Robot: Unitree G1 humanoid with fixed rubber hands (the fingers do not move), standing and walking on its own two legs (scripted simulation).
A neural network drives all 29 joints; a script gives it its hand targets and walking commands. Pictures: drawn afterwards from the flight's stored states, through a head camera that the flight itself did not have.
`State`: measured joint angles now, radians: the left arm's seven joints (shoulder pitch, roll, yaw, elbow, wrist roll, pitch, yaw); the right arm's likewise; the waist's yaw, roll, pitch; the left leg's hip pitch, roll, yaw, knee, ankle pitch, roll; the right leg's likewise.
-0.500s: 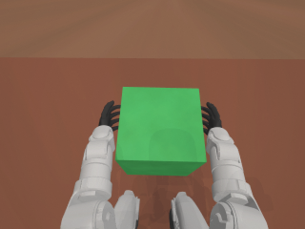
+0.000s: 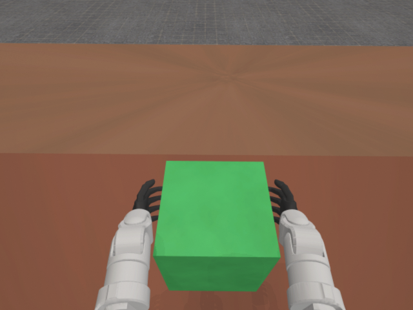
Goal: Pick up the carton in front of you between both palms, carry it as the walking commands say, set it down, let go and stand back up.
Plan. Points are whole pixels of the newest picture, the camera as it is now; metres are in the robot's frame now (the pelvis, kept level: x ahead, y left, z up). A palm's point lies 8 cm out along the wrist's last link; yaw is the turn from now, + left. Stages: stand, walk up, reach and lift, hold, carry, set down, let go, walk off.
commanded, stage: reach and lift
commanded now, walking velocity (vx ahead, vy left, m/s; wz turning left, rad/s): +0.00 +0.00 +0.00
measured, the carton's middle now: (213, 229) +0.30 +0.00 -0.05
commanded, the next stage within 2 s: hold in 0.96 s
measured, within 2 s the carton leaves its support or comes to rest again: neither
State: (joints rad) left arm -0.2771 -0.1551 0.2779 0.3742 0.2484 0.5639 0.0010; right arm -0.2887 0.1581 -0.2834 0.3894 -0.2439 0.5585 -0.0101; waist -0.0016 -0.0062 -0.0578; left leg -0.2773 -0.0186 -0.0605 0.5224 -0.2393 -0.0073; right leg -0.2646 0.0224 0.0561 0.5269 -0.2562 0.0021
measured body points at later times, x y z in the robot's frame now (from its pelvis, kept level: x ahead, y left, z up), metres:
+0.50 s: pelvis +0.00 +0.00 +0.01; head -0.02 +0.00 +0.46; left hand +0.31 +0.15 +0.03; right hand +0.31 -0.15 +0.03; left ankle +0.02 +0.13 -0.73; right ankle +0.02 -0.12 -0.73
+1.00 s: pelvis +0.01 +0.00 +0.01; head -0.02 +0.00 +0.46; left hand +0.31 +0.15 +0.04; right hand +0.31 -0.15 +0.04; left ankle +0.02 +0.13 -0.73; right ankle +0.02 -0.12 -0.73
